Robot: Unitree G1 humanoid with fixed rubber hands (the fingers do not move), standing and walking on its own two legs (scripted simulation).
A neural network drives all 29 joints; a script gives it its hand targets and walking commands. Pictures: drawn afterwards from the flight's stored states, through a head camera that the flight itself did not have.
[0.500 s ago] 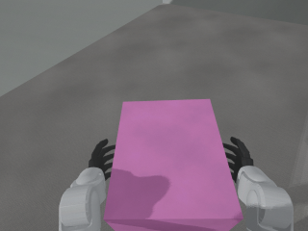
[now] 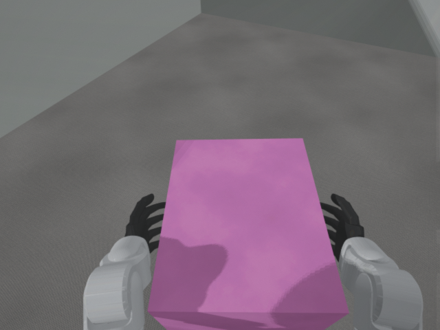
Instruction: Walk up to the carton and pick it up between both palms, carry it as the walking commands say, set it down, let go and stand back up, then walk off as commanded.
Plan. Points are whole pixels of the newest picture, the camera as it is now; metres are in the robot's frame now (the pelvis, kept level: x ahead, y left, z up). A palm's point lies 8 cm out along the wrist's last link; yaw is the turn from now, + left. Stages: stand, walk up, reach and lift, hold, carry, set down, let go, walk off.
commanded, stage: carry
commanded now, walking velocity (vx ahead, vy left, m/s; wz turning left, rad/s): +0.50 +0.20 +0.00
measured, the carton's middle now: (240, 239) +0.30 -0.01 +0.01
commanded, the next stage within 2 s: none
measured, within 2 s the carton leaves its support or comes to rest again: neither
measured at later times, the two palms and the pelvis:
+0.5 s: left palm (124, 123) +0.54 +0.25 +0.09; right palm (262, 114) +0.58 -0.07 +0.08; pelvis +0.31 +0.06 +0.00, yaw +5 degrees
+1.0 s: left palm (111, 58) +0.85 +0.36 +0.09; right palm (216, 56) +0.86 +0.04 +0.09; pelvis +0.60 +0.20 +0.00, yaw +1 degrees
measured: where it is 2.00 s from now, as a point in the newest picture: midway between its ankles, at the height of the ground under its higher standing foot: (171, 179)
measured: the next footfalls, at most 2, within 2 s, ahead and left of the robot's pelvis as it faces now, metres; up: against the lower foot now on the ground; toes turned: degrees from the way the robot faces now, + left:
right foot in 0.22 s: +0.29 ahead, -0.08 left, +0.00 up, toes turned -10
left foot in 0.64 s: +0.57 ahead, +0.26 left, +0.00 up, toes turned +15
